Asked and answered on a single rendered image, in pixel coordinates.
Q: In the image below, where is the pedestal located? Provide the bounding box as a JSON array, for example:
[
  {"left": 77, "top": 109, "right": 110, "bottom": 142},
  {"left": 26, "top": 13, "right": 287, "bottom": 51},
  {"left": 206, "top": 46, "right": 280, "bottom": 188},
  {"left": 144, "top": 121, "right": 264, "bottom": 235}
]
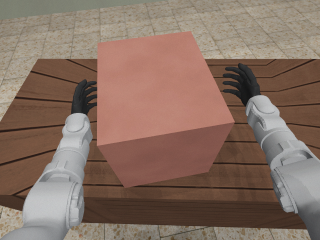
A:
[{"left": 0, "top": 59, "right": 320, "bottom": 230}]

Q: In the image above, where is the carton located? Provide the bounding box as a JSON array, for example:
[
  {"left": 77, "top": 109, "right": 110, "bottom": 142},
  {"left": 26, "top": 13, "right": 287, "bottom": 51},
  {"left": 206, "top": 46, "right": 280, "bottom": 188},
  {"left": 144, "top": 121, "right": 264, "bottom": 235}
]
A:
[{"left": 97, "top": 31, "right": 235, "bottom": 188}]

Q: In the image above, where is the robot right forearm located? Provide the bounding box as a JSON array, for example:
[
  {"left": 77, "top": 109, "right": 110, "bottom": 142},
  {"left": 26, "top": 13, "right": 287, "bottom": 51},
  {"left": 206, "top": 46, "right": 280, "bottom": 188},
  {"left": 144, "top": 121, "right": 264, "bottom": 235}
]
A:
[{"left": 245, "top": 95, "right": 320, "bottom": 171}]

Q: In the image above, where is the robot left forearm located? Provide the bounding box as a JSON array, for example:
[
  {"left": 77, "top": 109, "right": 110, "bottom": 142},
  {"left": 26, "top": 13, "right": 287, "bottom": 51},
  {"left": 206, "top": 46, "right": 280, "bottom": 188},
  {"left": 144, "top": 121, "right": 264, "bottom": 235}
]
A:
[{"left": 22, "top": 113, "right": 93, "bottom": 224}]

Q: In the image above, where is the right robot upper arm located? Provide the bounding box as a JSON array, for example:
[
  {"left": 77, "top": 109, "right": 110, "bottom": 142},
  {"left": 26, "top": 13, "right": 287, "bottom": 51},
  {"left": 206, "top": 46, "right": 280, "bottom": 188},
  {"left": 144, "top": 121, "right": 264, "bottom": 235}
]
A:
[{"left": 270, "top": 158, "right": 320, "bottom": 240}]

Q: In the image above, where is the left robot upper arm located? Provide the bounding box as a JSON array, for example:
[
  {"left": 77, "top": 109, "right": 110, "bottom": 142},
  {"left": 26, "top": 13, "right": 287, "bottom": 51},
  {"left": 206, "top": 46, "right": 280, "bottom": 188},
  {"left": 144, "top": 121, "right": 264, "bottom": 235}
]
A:
[{"left": 0, "top": 181, "right": 85, "bottom": 240}]

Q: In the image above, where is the robot left hand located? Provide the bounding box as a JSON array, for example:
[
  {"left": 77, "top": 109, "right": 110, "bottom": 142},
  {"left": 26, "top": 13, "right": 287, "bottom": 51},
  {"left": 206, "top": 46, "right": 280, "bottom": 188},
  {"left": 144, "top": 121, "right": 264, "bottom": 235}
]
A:
[{"left": 71, "top": 79, "right": 98, "bottom": 116}]

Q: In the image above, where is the robot right hand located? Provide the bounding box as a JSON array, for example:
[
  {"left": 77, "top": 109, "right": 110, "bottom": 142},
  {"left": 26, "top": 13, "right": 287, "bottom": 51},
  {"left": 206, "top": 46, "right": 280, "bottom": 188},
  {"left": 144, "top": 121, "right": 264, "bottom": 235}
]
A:
[{"left": 222, "top": 63, "right": 261, "bottom": 106}]

